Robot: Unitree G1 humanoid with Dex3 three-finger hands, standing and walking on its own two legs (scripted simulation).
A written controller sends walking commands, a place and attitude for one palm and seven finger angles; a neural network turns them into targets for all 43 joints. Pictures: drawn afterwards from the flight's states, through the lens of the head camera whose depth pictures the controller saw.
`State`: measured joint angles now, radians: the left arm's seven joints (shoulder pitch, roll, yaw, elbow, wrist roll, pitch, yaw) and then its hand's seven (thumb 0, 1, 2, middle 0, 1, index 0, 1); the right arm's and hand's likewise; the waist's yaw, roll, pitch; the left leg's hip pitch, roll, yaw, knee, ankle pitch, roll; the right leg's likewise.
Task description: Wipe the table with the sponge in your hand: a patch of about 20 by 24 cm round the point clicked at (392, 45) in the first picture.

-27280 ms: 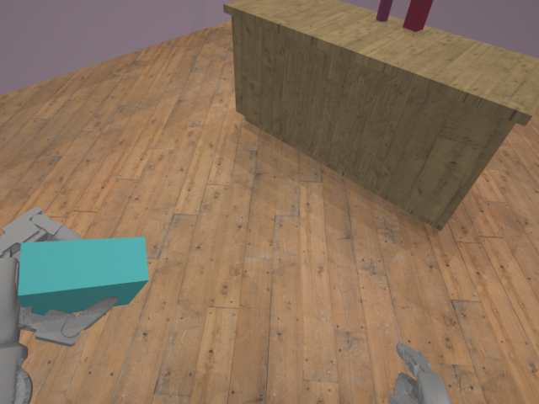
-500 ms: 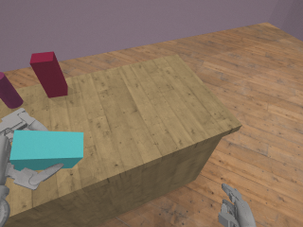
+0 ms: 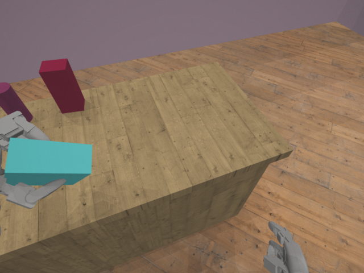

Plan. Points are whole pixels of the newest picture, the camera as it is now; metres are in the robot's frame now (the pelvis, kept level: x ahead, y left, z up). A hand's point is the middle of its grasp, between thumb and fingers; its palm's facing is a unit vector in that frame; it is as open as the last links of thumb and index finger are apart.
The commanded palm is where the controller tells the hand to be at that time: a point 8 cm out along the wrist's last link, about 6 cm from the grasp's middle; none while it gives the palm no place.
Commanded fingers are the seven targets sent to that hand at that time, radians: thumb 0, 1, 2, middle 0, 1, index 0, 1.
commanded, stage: come to a stop and stand still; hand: left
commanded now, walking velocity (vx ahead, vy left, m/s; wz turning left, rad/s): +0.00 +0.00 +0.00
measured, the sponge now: (58, 165) +0.25 +0.25 +0.15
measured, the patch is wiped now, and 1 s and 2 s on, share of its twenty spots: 0.00 0.00 0.00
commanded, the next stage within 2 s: look again from close up in 1.58 s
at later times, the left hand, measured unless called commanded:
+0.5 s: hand out of the picture +0.21 +0.32 +0.17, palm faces +0.40 -0.85 -0.34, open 9.4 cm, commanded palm +0.14 +0.35 +0.18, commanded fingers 0.00 0.10 1.30 -1.20 -1.60 -1.20 -1.60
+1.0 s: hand out of the picture +0.22 +0.34 +0.17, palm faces +0.34 -0.84 -0.41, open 9.4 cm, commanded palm +0.16 +0.38 +0.18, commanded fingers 0.00 0.10 1.30 -1.20 -1.60 -1.20 -1.60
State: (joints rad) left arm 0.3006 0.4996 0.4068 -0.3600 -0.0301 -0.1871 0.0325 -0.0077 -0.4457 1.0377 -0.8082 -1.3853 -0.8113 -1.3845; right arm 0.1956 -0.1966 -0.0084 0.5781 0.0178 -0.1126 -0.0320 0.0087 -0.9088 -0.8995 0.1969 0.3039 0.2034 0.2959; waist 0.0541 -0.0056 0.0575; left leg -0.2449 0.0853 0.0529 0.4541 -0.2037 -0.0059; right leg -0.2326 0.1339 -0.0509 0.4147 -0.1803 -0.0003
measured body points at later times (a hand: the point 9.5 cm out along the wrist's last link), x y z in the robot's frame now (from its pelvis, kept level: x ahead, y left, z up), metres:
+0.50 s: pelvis -0.02 +0.07 +0.00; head +0.00 +0.10 +0.45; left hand +0.18 +0.37 +0.19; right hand +0.15 -0.15 -0.07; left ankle +0.00 +0.15 -0.74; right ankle +0.02 -0.02 -0.74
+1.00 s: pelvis +0.00 +0.10 +0.00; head +0.03 +0.12 +0.45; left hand +0.20 +0.38 +0.19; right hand +0.19 -0.11 -0.07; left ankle +0.00 +0.16 -0.74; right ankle +0.02 -0.02 -0.74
